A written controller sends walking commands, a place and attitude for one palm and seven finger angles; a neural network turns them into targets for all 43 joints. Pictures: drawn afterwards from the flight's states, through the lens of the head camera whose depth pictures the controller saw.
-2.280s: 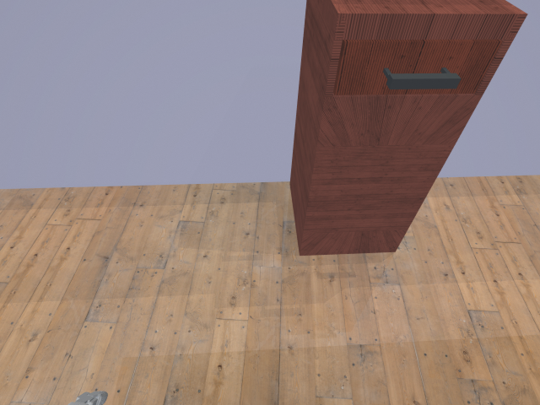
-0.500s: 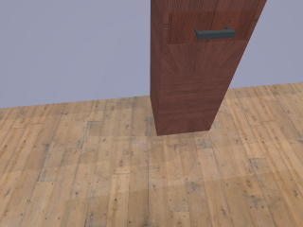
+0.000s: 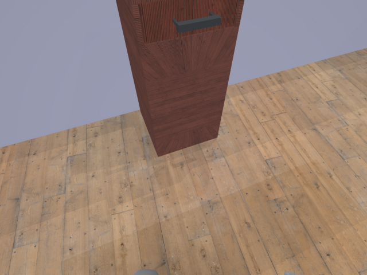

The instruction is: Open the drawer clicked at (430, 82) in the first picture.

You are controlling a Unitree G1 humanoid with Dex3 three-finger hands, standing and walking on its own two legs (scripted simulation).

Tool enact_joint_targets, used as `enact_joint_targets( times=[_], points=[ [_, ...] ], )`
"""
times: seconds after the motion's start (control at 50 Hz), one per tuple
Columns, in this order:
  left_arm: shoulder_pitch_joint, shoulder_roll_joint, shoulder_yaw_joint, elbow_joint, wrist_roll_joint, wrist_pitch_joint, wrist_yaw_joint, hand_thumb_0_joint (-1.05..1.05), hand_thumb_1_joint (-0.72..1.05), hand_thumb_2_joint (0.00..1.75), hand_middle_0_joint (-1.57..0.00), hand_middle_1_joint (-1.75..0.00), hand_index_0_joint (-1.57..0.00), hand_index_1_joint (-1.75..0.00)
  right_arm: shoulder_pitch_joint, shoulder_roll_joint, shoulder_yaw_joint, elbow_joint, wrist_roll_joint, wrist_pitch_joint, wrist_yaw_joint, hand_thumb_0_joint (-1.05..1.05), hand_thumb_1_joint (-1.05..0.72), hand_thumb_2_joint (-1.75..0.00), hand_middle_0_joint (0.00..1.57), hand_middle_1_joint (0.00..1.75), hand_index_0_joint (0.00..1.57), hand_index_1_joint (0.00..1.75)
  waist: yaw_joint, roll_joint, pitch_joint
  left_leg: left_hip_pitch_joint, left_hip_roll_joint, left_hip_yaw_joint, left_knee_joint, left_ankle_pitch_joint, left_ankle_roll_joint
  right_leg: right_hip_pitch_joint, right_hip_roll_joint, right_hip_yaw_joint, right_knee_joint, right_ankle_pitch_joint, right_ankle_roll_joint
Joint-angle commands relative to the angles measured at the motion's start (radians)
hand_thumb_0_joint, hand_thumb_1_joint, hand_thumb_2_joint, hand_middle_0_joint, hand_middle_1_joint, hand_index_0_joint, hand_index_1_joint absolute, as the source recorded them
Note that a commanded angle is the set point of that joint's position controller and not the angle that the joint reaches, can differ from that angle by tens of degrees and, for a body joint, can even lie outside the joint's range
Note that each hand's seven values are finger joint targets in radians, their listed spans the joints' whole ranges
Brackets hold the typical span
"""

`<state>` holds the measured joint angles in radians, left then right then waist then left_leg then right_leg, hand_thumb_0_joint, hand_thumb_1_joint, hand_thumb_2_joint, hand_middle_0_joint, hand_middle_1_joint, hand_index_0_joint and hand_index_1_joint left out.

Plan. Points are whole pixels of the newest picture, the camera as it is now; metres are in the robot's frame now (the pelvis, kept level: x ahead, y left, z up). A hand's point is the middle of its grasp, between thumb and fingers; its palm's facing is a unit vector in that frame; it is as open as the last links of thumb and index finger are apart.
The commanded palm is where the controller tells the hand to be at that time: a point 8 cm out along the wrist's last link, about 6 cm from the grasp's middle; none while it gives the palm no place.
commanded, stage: walk to a spot facing it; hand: left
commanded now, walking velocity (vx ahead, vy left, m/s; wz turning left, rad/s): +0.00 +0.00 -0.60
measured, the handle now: (196, 20) +0.93 +0.05 +0.09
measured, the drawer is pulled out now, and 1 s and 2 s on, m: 0.00 0.00 0.00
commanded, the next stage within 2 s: none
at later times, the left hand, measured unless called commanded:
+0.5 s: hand (112, 268) +0.15 +0.20 -0.16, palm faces -0.33 -0.92 -0.22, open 7.4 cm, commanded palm none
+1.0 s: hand (132, 252) +0.19 +0.16 -0.18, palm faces -0.56 -0.81 -0.17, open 7.4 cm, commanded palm none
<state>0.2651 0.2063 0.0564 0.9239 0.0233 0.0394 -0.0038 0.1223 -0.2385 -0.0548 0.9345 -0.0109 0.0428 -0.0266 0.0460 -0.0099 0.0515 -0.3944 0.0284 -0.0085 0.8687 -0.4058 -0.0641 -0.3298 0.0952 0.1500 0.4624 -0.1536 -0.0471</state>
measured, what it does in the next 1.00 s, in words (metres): steps on the spot, turning right: left foot, then right foot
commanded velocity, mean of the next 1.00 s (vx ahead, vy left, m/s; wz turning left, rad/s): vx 0.07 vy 0.00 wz -0.60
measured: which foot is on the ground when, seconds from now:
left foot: up 0.00-0.10, down 0.12-0.56, up 0.58-0.90, down 0.92-1.00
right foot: down 0.00-0.12, up 0.14-0.54, down 0.56-0.92, up 0.94-1.00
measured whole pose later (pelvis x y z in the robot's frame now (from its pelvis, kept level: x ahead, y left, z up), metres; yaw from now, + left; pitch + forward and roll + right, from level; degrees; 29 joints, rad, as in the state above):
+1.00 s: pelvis +0.01 +0.04 -0.01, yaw -37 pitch +0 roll -2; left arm 0.21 0.25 0.08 0.92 0.03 0.08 -0.04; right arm 0.26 -0.21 -0.02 0.90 -0.03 -0.02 -0.02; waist -0.01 -0.04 0.02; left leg -0.26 0.09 0.15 0.60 -0.34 0.02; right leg -0.45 0.04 0.05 0.96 -0.45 0.02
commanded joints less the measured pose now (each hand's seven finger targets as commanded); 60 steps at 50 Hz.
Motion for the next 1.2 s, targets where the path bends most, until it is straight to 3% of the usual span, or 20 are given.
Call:
enact_joint_targets(
  times=[0.0,0.06,0.1,0.12,0.16,0.2,0.32,0.48,0.5,0.52,0.54,0.6,0.66,0.78,0.86,0.9,0.92,0.96,1.02,1.18],
  points=[
    [0.003,0.226,0.065,-0.079,0.007,-0.007,0.016,0.00,0.90,0.90,-0.20,-0.30,-0.20,-0.30,0.016,-0.078,-0.018,-0.092,0.013,-0.036,-0.010,0.00,-0.90,-0.90,0.20,0.30,0.20,0.30,-0.010,-0.156,-0.136,0.032,-0.022,-0.008,-0.183,-0.029,0.023,0.139,-0.249,0.364,-0.118,0.172,-0.124],
    [-0.073,0.214,0.060,-0.103,-0.003,0.001,0.011,0.00,0.90,0.90,-0.20,-0.30,-0.20,-0.30,0.164,-0.098,-0.021,-0.059,0.015,-0.053,-0.022,0.00,-0.90,-0.90,0.20,0.30,0.20,0.30,-0.084,-0.109,-0.166,0.315,-0.006,-0.008,-0.475,0.126,0.053,-0.035,-0.168,0.307,-0.040,0.073,-0.034],
    [-0.066,0.127,0.047,-0.138,-0.008,0.003,-0.008,0.00,0.90,0.90,-0.20,-0.30,-0.20,-0.30,0.128,-0.244,-0.045,-0.099,0.000,-0.054,-0.021,0.00,-0.90,-0.90,0.20,0.30,0.20,0.30,-0.072,0.291,-0.096,0.371,0.401,-0.401,-0.684,0.058,0.181,-0.339,0.030,-0.010,0.375,-0.366,0.074],
    [-0.083,0.172,0.065,-0.136,0.007,0.007,-0.010,0.00,0.90,0.90,-0.20,-0.30,-0.20,-0.30,0.072,-0.231,-0.039,-0.117,-0.005,-0.053,-0.021,0.00,-0.90,-0.90,0.20,0.30,0.20,0.30,-0.067,0.232,-0.046,0.205,0.461,-0.419,-0.691,0.080,0.239,-0.311,-0.043,-0.033,0.576,-0.364,0.102],
    [-0.037,0.170,0.077,-0.090,0.013,0.015,-0.027,0.00,0.90,0.90,-0.20,-0.30,-0.20,-0.30,-0.031,-0.152,-0.015,-0.137,-0.013,-0.057,-0.021,0.00,-0.90,-0.90,0.20,0.30,0.20,0.30,0.002,0.140,0.005,0.120,0.303,-0.184,-0.631,0.209,0.205,-0.264,-0.066,-0.061,0.764,-0.248,0.116],
    [-0.029,0.140,0.063,-0.083,0.009,0.018,-0.036,0.00,0.90,0.90,-0.20,-0.30,-0.20,-0.30,-0.007,-0.130,-0.010,-0.130,-0.011,-0.065,-0.021,0.00,-0.90,-0.90,0.20,0.30,0.20,0.30,-0.003,0.139,-0.013,0.196,0.236,-0.054,-0.578,0.383,0.189,-0.288,-0.080,-0.103,0.773,-0.211,0.123],
    [-0.179,0.107,0.038,-0.124,-0.001,0.020,-0.039,0.00,0.90,0.90,-0.20,-0.30,-0.20,-0.30,0.172,-0.161,-0.031,-0.066,-0.014,-0.062,-0.015,0.00,-0.90,-0.90,0.20,0.30,0.20,0.30,-0.089,0.165,-0.020,0.351,0.294,-0.006,-0.518,0.625,0.221,-0.254,-0.132,-0.170,0.533,-0.266,0.131],
    [-0.130,0.114,0.037,-0.111,-0.003,-0.004,-0.033,0.00,0.90,0.90,-0.20,-0.30,-0.20,-0.30,0.155,-0.197,-0.053,-0.046,-0.014,-0.052,0.001,0.00,-0.90,-0.90,0.20,0.30,0.20,0.30,-0.057,0.193,-0.087,0.292,0.316,0.129,-0.339,0.641,0.137,0.056,-0.105,-0.245,0.108,-0.154,0.072],
    [-0.075,0.155,0.041,-0.095,0.001,-0.016,-0.027,0.00,0.90,0.90,-0.20,-0.30,-0.20,-0.30,0.170,-0.185,-0.050,-0.047,-0.006,-0.050,0.008,0.00,-0.90,-0.90,0.20,0.30,0.20,0.30,-0.027,0.116,-0.125,0.200,0.292,0.172,-0.194,0.588,0.083,0.225,-0.126,-0.222,-0.030,-0.015,0.052],
    [0.007,0.267,0.061,-0.073,0.008,-0.032,-0.010,0.00,0.90,0.90,-0.20,-0.30,-0.20,-0.30,0.192,-0.119,-0.033,-0.071,0.000,-0.045,0.017,0.00,-0.90,-0.90,0.20,0.30,0.20,0.30,0.006,-0.171,-0.190,-0.063,0.200,0.240,0.041,0.223,0.012,0.470,-0.357,0.051,-0.084,0.259,-0.028],
    [0.062,0.325,0.073,-0.061,-0.008,-0.030,0.004,0.00,0.90,0.90,-0.20,-0.30,-0.20,-0.30,0.113,-0.082,-0.018,-0.122,-0.003,-0.036,0.010,0.00,-0.90,-0.90,0.20,0.30,0.20,0.30,0.034,-0.274,-0.181,-0.216,0.096,0.149,0.234,-0.230,-0.017,0.428,-0.521,0.249,-0.068,0.643,-0.129],
    [-0.086,0.250,0.067,-0.099,-0.004,-0.007,0.023,0.00,0.90,0.90,-0.20,-0.30,-0.20,-0.30,0.052,-0.104,-0.024,-0.106,-0.004,-0.015,0.000,0.00,-0.90,-0.90,0.20,0.30,0.20,0.30,-0.004,-0.188,-0.075,-0.194,0.126,0.018,0.297,-0.087,-0.006,0.186,-0.395,0.159,-0.123,0.191,-0.153],
    [-0.142,0.223,0.052,-0.119,0.001,-0.014,0.019,0.00,0.90,0.90,-0.20,-0.30,-0.20,-0.30,0.112,-0.085,-0.020,-0.073,-0.011,-0.012,0.006,0.00,-0.90,-0.90,0.20,0.30,0.20,0.30,-0.053,-0.135,-0.076,-0.117,0.093,0.058,0.201,-0.007,-0.024,0.121,-0.318,0.078,-0.102,0.229,-0.119],
    [-0.117,0.242,0.061,-0.110,0.004,-0.009,0.011,0.00,0.90,0.90,-0.20,-0.30,-0.20,-0.30,0.113,-0.078,-0.016,-0.092,-0.002,-0.025,0.003,0.00,-0.90,-0.90,0.20,0.30,0.20,0.30,-0.043,-0.162,-0.107,-0.014,0.041,0.081,-0.038,-0.006,-0.019,0.112,-0.293,0.167,-0.086,0.181,-0.127],
    [-0.167,0.213,0.057,-0.123,-0.003,0.000,-0.001,0.00,0.90,0.90,-0.20,-0.30,-0.20,-0.30,0.251,-0.094,-0.015,-0.062,-0.005,-0.051,-0.001,0.00,-0.90,-0.90,0.20,0.30,0.20,0.30,-0.111,-0.138,-0.099,0.300,0.024,0.112,-0.380,0.070,0.006,-0.111,-0.208,0.178,-0.034,-0.288,-0.057],
    [-0.158,0.087,0.031,-0.175,-0.006,0.002,-0.021,0.00,0.90,0.90,-0.20,-0.30,-0.20,-0.30,0.346,-0.268,-0.043,-0.055,-0.024,-0.065,-0.006,0.00,-0.90,-0.90,0.20,0.30,0.20,0.30,-0.142,0.373,-0.052,0.401,0.448,-0.412,-0.717,-0.391,0.135,-0.425,0.007,-0.120,0.463,-0.482,0.058],
    [-0.198,0.130,0.048,-0.174,0.007,-0.003,-0.027,0.00,0.90,0.90,-0.20,-0.30,-0.20,-0.30,0.292,-0.261,-0.041,-0.057,-0.024,-0.073,-0.008,0.00,-0.90,-0.90,0.20,0.30,0.20,0.30,-0.135,0.312,0.002,0.259,0.521,-0.503,-0.795,-0.480,0.180,-0.416,-0.089,-0.073,0.606,-0.407,0.061],
    [-0.170,0.137,0.066,-0.134,0.014,-0.009,-0.050,0.00,0.90,0.90,-0.20,-0.30,-0.20,-0.30,0.183,-0.170,-0.016,-0.074,-0.020,-0.086,-0.007,0.00,-0.90,-0.90,0.20,0.30,0.20,0.30,-0.068,0.134,0.090,0.161,0.397,-0.279,-0.777,-0.337,0.146,-0.376,-0.129,-0.112,0.729,-0.236,0.071],
    [-0.102,0.083,0.055,-0.084,0.013,-0.005,-0.060,0.00,0.90,0.90,-0.20,-0.30,-0.20,-0.30,0.192,-0.110,-0.005,-0.054,-0.014,-0.104,-0.011,0.00,-0.90,-0.90,0.20,0.30,0.20,0.30,-0.051,0.145,0.044,0.231,0.302,-0.021,-0.709,-0.022,0.121,-0.356,-0.149,-0.143,0.769,-0.097,0.093],
    [-0.223,0.030,0.034,-0.094,0.013,-0.009,-0.063,0.00,0.90,0.90,-0.20,-0.30,-0.20,-0.30,0.370,-0.083,-0.015,0.046,-0.014,-0.116,-0.009,0.00,-0.90,-0.90,0.20,0.30,0.20,0.30,-0.105,0.137,0.048,0.449,0.347,0.140,-0.663,0.293,0.169,-0.448,-0.208,-0.218,0.548,-0.072,0.111]
  ],
)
